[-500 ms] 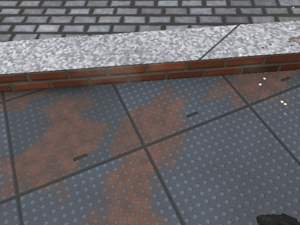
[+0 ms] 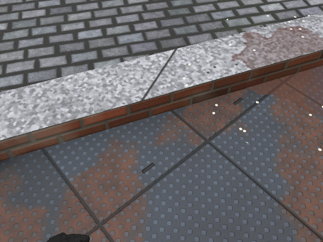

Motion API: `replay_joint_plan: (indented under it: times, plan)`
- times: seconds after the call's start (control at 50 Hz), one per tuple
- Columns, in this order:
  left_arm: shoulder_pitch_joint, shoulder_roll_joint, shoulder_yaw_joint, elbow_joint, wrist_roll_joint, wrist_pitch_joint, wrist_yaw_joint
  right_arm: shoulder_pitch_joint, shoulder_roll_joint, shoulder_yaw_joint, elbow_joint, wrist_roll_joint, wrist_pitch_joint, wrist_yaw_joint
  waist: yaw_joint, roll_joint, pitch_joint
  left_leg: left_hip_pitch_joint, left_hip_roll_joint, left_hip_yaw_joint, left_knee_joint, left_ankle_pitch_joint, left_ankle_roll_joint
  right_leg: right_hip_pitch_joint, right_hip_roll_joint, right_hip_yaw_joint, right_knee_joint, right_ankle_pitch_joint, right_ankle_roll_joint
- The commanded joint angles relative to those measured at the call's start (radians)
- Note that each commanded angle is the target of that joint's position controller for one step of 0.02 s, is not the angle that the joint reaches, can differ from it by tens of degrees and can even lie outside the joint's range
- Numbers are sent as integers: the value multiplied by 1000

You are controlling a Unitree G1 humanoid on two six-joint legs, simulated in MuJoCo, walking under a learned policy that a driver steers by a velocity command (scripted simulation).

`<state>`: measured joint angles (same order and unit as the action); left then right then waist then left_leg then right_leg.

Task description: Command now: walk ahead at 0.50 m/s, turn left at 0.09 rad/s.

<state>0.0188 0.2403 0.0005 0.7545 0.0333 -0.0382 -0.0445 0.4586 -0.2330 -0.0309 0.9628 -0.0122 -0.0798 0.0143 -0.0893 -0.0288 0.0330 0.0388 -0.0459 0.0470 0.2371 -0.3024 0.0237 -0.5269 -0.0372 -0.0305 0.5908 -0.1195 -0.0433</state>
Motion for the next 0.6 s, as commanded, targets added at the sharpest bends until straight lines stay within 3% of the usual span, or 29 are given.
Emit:
replay_joint_plan:
  times: [0.02,0.04,0.06,0.08,0.1,0.12,0.14,0.18,0.26,0.38,0.44,0.48,0.5,0.52,0.54,0.56,0.58,0.6]
  plan:
    - [88,102,32,-28,7,-26,19,-10,-179,-35,-33,3,-1,-9,119,95,-23,-88,246,-135,141,713,115,254,56,-27,-108,-28,-33]
    - [234,139,49,22,21,-39,31,-5,-162,-28,-34,7,1,-9,174,52,-109,-161,196,-102,321,680,97,464,38,0,-142,-20,-58]
    - [410,223,71,43,41,-47,48,-25,-116,-14,-80,11,-3,-6,244,-63,-244,-341,135,-59,605,364,74,704,-206,250,-169,-118,-110]
    - [417,299,90,42,33,-32,51,88,-25,2,-97,32,3,-13,187,-251,-331,-612,-4,-7,884,-245,52,839,-442,622,-285,-176,-205]
    - [369,221,79,35,-2,-23,47,30,-149,-32,-72,4,21,-24,187,-75,-230,-664,47,-94,957,-201,64,718,-397,604,-306,-244,-196]
    - [284,154,59,28,-7,-25,45,-22,-134,-36,-82,5,22,-16,148,-54,-103,-673,83,-111,942,-114,67,601,-344,458,-338,-208,-171]
    - [243,111,49,28,-7,-34,41,-41,-102,-31,-79,6,25,-10,127,-48,-43,-646,111,-106,908,-58,61,510,-295,345,-378,-109,-144]
    - [222,81,42,39,-11,-48,48,-28,-83,-34,-66,-13,50,4,85,-69,-9,-589,133,-94,878,-9,43,416,-234,200,-422,-18,-101]
    - [244,96,50,62,-23,-75,57,-81,-55,-42,-95,-16,78,12,45,-42,-6,-616,114,-58,866,60,6,412,-228,11,-372,553,-116]
    - [264,108,55,88,-24,-51,73,-261,-18,-20,-178,-18,82,32,82,-81,-1,-529,82,37,506,270,6,398,-181,-166,-315,594,-99]
    - [285,138,69,99,-27,-36,78,-273,-47,-26,-200,-28,83,35,87,-82,-24,-482,57,59,425,208,40,468,-218,-167,-219,650,-90]
    - [274,157,79,96,-29,-21,86,-227,-73,-36,-200,-34,78,31,70,-82,-51,-427,26,66,379,124,77,499,-230,-165,-86,720,-78]
    - [267,161,82,92,-30,-10,86,-167,-86,-44,-187,-37,68,25,44,-54,-86,-361,1,69,316,137,97,499,-216,-175,47,685,-62]
    - [280,166,84,90,-29,-1,82,-87,-119,-57,-169,-45,52,13,-2,27,-140,-233,11,23,204,328,128,443,-173,-195,255,521,-15]
    - [331,110,70,53,-17,4,77,-59,-238,-84,-180,-40,42,-2,25,200,-217,-33,267,-273,254,850,191,220,-84,-205,540,-91,33]
    - [371,89,66,15,-27,25,71,-60,-321,-112,-194,6,63,-6,45,306,-353,110,446,-622,203,1030,410,-1,107,-63,780,-573,68]
    - [334,112,65,32,-3,39,72,-88,-276,-106,-214,32,82,-8,30,111,-322,50,422,-545,157,792,396,-39,26,54,796,-527,70]
    - [266,106,65,19,-12,41,71,-155,-218,-89,-222,24,94,-15,41,79,-181,-85,372,-474,115,603,364,-65,9,56,764,-448,69]
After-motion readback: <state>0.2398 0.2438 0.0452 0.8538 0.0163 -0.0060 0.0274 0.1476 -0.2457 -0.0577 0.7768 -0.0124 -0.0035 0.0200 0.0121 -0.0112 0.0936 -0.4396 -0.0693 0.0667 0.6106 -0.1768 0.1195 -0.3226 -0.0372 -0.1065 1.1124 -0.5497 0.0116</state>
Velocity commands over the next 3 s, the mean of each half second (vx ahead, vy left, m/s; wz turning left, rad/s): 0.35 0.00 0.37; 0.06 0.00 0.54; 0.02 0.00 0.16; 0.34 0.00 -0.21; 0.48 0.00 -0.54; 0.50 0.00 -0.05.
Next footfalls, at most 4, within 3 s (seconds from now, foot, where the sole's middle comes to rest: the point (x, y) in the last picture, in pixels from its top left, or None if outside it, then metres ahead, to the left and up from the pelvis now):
0.04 right None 0.18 -0.10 -0.78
0.52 left None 0.34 0.10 -0.78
1.06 right None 0.39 -0.06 -0.78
1.40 left None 0.21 0.08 -0.78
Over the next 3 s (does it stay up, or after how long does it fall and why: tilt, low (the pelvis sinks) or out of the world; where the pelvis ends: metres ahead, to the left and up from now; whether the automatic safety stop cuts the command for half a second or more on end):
stays up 0.89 0.16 0.00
